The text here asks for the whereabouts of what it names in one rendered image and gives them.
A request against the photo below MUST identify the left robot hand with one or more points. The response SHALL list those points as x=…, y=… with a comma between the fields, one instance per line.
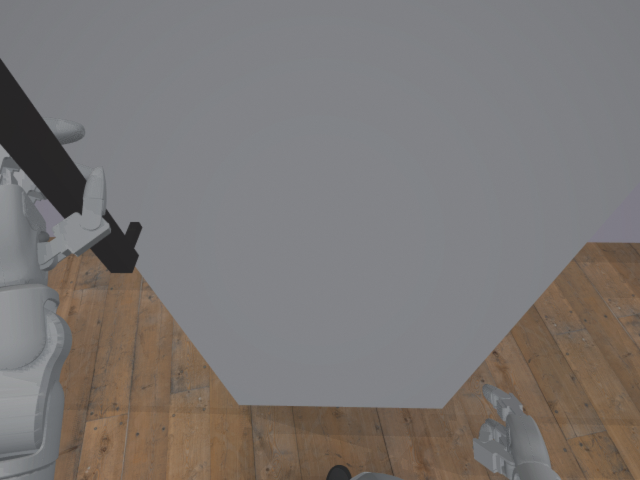
x=23, y=259

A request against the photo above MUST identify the left robot forearm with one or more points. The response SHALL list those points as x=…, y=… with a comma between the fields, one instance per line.
x=34, y=344

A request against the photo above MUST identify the fridge door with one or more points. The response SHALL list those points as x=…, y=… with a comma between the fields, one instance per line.
x=344, y=203

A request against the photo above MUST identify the handle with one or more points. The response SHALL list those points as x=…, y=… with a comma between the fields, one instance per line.
x=33, y=146

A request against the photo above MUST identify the right robot hand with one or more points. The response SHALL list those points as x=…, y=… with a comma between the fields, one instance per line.
x=517, y=443

